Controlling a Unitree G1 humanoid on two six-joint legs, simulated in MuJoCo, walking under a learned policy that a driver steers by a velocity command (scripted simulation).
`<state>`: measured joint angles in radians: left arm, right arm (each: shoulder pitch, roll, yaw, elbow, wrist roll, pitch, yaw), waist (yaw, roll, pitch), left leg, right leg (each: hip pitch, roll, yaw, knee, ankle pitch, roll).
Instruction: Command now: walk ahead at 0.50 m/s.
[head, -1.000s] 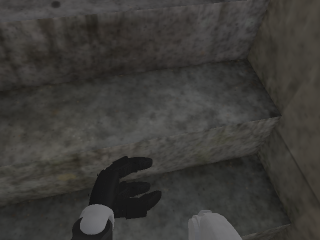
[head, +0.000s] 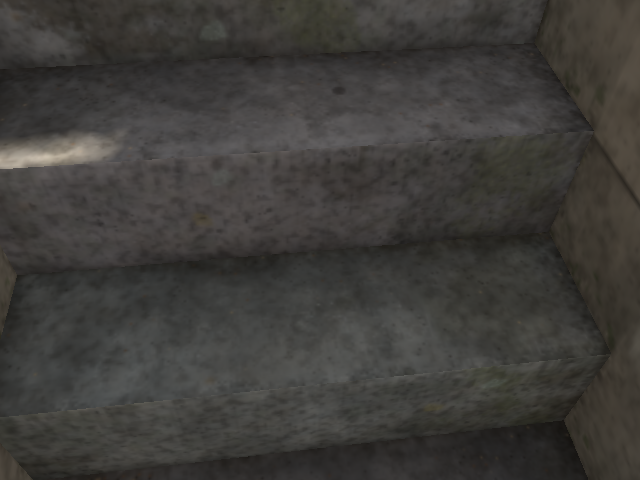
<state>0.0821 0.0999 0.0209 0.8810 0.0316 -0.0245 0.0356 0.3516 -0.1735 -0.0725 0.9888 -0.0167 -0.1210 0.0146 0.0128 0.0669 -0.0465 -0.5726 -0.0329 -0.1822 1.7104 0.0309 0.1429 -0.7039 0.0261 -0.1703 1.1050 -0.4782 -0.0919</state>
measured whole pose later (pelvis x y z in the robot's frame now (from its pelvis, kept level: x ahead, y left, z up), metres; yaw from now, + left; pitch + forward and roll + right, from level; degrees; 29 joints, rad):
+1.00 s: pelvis +0.49 +0.00 +0.46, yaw +0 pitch +8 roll -2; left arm 0.24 0.17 0.04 1.06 0.04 -0.03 -0.04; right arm 0.22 -0.21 -0.04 0.95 0.01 -0.04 0.10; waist 0.00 0.05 -0.16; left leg -0.97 -0.05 -0.16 1.93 -0.04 0.14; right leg -0.65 0.02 -0.12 0.85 -0.35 -0.07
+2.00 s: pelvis +0.60 +0.06 +0.52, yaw +2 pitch -3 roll +0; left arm 0.45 0.15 -0.07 1.18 -0.02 -0.09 -0.16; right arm 0.09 -0.17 0.08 1.06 0.03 -0.06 0.15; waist 0.06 -0.02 0.04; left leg -1.04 0.05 0.00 1.62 -0.54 -0.01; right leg -0.01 -0.05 -0.04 0.31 -0.25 0.04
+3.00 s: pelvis +0.60 +0.06 +0.52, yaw +2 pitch -2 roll +0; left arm 0.49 0.16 -0.10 1.17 -0.02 -0.11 -0.15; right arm 0.15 -0.18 0.11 1.06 0.04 -0.08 0.13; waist 0.08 -0.02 0.03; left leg -1.05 0.05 0.01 1.64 -0.55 0.00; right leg -0.04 -0.06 -0.04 0.34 -0.27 0.06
